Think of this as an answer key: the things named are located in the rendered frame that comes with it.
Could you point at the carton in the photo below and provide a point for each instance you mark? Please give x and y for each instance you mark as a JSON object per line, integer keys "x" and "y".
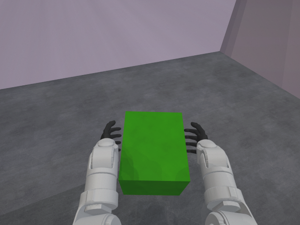
{"x": 154, "y": 156}

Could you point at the right robot forearm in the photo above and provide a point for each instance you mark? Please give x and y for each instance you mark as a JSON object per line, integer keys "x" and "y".
{"x": 221, "y": 192}

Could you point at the robot left hand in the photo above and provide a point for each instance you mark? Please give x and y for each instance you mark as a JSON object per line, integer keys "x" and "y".
{"x": 108, "y": 130}

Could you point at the right robot upper arm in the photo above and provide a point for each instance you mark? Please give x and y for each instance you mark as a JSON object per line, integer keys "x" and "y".
{"x": 219, "y": 217}

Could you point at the left robot forearm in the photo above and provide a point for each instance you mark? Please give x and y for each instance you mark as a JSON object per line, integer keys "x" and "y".
{"x": 100, "y": 196}

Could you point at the robot right hand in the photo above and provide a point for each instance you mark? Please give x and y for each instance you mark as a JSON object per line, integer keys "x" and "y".
{"x": 200, "y": 136}

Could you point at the left robot upper arm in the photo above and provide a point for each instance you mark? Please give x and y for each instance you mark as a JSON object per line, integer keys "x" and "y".
{"x": 103, "y": 219}

